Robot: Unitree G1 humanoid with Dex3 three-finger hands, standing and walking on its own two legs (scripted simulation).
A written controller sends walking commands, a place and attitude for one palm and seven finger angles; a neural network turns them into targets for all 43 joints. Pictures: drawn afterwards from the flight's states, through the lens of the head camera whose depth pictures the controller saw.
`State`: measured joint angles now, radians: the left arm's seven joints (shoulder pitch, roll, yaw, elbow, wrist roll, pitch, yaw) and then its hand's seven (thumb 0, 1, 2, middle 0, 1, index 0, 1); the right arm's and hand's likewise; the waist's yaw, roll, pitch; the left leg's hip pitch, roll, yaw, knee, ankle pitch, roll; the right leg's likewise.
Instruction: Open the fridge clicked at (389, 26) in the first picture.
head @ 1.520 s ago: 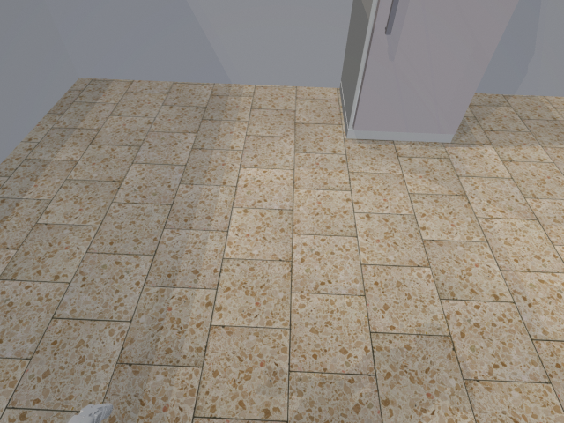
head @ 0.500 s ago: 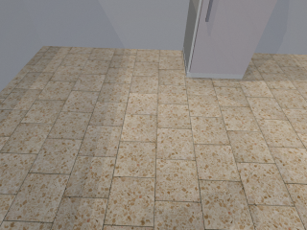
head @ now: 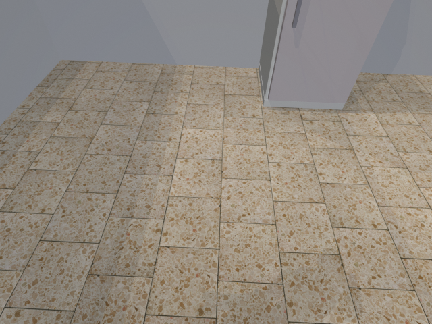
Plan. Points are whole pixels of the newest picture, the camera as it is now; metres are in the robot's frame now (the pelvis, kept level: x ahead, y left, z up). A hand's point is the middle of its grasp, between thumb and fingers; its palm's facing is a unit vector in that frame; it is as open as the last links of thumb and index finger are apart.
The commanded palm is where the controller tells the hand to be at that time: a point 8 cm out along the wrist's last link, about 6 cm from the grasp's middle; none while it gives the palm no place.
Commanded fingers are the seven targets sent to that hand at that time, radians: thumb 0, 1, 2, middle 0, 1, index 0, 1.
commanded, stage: walk to a spot facing it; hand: left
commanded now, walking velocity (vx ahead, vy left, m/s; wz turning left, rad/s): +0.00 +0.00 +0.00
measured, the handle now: out of the picture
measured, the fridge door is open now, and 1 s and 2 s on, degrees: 0 0 0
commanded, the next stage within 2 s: none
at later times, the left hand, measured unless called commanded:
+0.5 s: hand out of the picture +0.09 +0.15 -0.18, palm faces -0.11 -0.97 -0.21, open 7.4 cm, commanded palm none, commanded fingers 0.00 0.90 0.90 -0.20 -0.30 -0.20 -0.30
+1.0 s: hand (163, 221) +0.41 +0.17 -0.19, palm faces -0.37 -0.91 -0.21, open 7.4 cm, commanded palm none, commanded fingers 0.00 0.90 0.90 -0.20 -0.30 -0.20 -0.30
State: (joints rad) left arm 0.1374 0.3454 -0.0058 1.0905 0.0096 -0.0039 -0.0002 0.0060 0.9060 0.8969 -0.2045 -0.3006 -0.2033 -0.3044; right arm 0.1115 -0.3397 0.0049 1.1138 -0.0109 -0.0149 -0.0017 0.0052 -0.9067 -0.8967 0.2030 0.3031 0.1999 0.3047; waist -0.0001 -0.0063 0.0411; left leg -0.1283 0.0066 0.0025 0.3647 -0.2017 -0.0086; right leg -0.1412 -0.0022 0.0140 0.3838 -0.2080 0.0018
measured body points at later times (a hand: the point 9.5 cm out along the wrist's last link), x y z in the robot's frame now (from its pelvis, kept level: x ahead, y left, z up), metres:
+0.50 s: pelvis +0.08 -0.04 -0.01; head +0.09 -0.05 +0.44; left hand +0.10 +0.20 -0.16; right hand +0.05 -0.29 -0.17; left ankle +0.07 +0.10 -0.67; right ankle +0.03 -0.11 -0.75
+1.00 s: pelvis +0.29 -0.01 -0.01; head +0.32 +0.01 +0.44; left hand +0.43 +0.22 -0.17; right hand +0.27 -0.25 -0.14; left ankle +0.36 +0.06 -0.75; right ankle +0.20 -0.10 -0.64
